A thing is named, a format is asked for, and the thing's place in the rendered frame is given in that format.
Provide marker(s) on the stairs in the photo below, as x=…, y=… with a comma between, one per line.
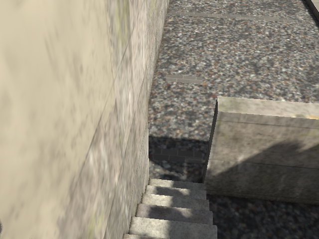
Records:
x=171, y=209

